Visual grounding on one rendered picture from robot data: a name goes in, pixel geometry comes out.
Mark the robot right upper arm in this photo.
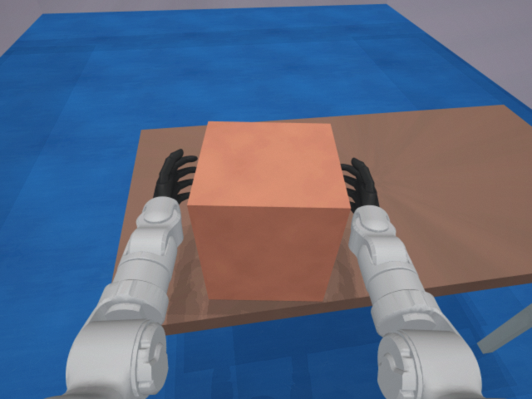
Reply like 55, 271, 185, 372
377, 329, 504, 399

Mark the left robot hand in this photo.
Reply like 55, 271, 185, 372
153, 149, 198, 204

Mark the carton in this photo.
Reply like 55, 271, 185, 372
187, 121, 351, 302

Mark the table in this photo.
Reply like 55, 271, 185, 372
111, 105, 532, 354

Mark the robot left upper arm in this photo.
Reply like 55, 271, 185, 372
44, 318, 168, 399

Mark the left robot forearm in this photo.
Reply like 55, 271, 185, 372
66, 196, 184, 388

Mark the right robot hand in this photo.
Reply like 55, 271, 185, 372
340, 158, 380, 213

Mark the right robot forearm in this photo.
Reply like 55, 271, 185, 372
348, 205, 482, 389

